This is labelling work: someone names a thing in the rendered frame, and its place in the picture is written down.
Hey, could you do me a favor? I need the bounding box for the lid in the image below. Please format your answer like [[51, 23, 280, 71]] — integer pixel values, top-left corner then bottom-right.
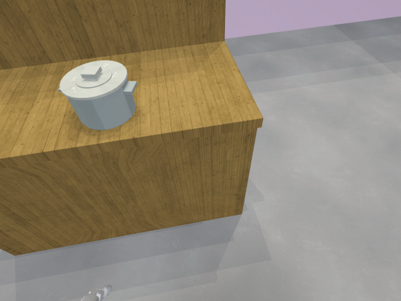
[[60, 60, 128, 100]]

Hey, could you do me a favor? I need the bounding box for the pot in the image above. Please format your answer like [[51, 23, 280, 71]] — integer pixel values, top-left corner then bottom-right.
[[58, 80, 137, 130]]

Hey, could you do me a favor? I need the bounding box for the table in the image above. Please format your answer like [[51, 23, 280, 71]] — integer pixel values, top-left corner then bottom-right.
[[0, 0, 263, 256]]

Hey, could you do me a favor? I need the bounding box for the robot left hand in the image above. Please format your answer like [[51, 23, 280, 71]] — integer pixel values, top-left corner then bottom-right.
[[81, 285, 112, 301]]

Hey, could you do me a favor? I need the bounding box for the knob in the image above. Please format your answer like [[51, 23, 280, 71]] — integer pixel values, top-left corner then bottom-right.
[[80, 66, 102, 78]]

